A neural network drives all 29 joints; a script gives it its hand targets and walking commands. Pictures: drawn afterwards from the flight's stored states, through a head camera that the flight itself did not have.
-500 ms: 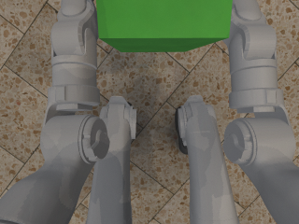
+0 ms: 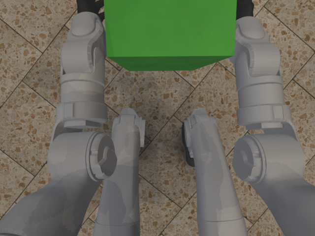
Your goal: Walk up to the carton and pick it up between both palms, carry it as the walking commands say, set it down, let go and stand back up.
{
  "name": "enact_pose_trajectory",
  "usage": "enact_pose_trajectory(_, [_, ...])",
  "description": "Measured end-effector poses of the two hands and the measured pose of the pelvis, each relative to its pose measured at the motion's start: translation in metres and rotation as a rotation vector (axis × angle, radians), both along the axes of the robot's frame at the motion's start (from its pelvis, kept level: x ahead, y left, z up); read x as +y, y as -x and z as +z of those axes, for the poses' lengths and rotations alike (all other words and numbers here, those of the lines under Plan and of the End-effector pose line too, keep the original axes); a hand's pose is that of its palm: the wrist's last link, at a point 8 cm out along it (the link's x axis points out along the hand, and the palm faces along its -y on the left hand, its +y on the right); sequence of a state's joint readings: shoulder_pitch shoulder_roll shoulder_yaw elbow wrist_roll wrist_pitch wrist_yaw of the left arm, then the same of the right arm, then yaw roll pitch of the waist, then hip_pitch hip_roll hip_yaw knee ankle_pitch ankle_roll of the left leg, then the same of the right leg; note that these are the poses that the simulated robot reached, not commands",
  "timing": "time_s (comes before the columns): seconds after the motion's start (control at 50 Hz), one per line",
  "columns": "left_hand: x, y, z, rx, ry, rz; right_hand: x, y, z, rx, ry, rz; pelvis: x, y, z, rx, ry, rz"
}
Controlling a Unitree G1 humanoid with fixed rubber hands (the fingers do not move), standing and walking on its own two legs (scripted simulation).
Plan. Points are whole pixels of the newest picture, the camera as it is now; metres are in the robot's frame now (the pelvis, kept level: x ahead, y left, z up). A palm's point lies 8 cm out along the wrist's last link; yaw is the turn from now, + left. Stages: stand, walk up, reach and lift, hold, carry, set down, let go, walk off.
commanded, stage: reach and lift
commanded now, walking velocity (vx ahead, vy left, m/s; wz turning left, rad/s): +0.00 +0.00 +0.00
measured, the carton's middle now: (164, 29) +0.52 +0.00 -0.12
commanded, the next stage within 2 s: none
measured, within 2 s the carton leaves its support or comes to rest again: neither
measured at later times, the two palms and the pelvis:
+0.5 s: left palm (75, 9) +0.50 +0.14 +0.00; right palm (259, 12) +0.50 -0.14 +0.00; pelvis +0.01 +0.00 +0.06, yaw +0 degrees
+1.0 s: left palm out of the picture +0.48 +0.14 +0.10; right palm out of the picture +0.47 -0.13 +0.10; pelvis +0.04 +0.00 +0.12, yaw +0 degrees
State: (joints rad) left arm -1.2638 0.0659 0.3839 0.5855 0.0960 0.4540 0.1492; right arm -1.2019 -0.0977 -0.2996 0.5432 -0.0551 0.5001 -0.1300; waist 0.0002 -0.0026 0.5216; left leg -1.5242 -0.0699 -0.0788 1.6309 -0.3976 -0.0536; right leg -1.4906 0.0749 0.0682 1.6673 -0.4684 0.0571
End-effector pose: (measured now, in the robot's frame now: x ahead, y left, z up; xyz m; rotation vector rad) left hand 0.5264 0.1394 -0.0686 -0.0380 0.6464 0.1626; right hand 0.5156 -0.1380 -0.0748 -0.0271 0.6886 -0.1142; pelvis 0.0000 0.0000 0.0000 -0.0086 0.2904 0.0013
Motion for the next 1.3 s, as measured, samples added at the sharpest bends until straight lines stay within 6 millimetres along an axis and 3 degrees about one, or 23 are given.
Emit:
enact_pose_trajectory(0.66, [0.001, 0.032, 0.093, 0.001, -0.007, 0.007, 0.000, 0.026, 0.097, -0.001, 0.007, 0.016, -0.003, -0.008, 0.075, -0.121, -0.003, 0.008])
enact_pose_trajectory(0.84, [0.001, 0.040, 0.127, -0.007, -0.003, 0.008, 0.001, 0.034, 0.132, -0.010, 0.006, 0.013, -0.003, -0.013, 0.097, -0.135, -0.004, 0.010])
enact_pose_trajectory(1.0, [0.004, 0.050, 0.171, 0.034, 0.002, 0.013, 0.003, 0.041, 0.177, 0.032, 0.007, 0.018, -0.003, -0.041, 0.118, -0.001, -0.001, 0.004])
enact_pose_trajectory(1.14, [0.006, 0.057, 0.217, 0.044, 0.010, 0.023, 0.005, 0.046, 0.223, 0.042, -0.020, 0.014, -0.003, -0.069, 0.150, -0.017, 0.002, 0.005])
enact_pose_trajectory(1.3, [0.003, 0.054, 0.234, 0.048, 0.020, 0.002, 0.001, 0.047, 0.241, 0.044, -0.025, -0.010, 0.000, -0.093, 0.178, -0.046, 0.003, -0.001])
